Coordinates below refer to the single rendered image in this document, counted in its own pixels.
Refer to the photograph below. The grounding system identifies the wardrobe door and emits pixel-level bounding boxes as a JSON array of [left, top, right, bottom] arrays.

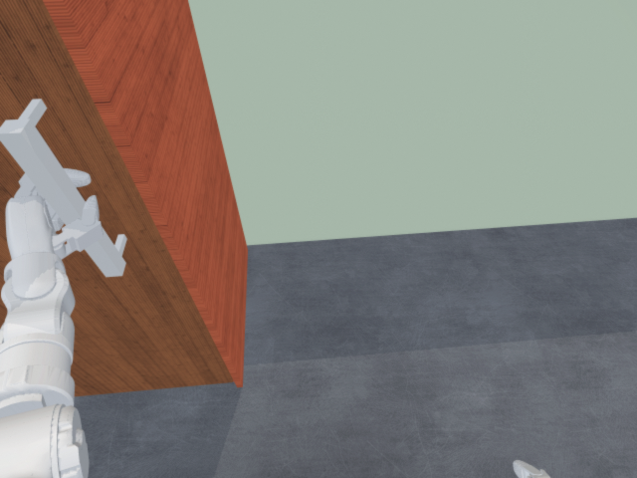
[[0, 0, 233, 396]]

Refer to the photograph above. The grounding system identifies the robot left hand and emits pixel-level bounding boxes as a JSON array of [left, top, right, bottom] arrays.
[[6, 168, 104, 260]]

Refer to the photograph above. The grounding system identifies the handle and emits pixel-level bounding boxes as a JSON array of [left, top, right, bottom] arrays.
[[0, 99, 127, 277]]

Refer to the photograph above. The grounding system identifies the left robot upper arm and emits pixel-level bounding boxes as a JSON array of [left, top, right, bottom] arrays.
[[0, 404, 89, 478]]

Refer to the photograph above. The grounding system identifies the robot left forearm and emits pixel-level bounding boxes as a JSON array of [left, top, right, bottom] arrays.
[[0, 252, 76, 418]]

